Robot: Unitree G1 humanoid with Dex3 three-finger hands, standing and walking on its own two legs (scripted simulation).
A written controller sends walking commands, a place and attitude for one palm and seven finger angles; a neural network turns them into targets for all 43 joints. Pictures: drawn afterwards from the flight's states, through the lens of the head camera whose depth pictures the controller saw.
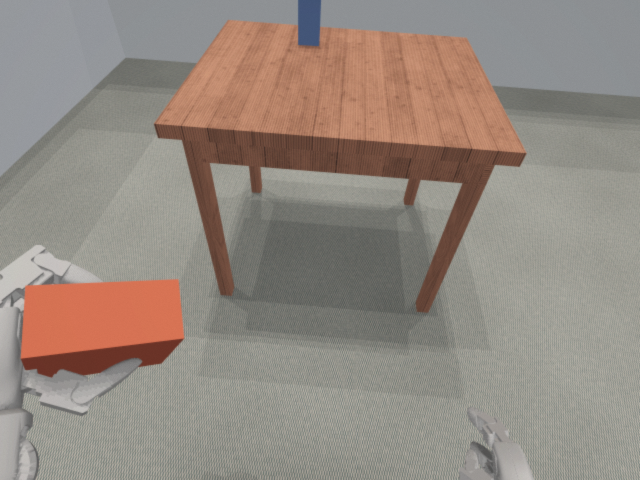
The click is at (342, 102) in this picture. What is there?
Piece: table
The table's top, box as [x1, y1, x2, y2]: [154, 20, 526, 166]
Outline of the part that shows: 154,123 158,137 515,166 520,165 526,153 467,39 463,37 320,27 319,45 307,46 297,44 297,25 228,20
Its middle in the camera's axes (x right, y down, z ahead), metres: +0.07 -0.49 +1.18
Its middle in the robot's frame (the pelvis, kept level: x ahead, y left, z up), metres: +1.21 +0.00 -0.04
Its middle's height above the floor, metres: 0.73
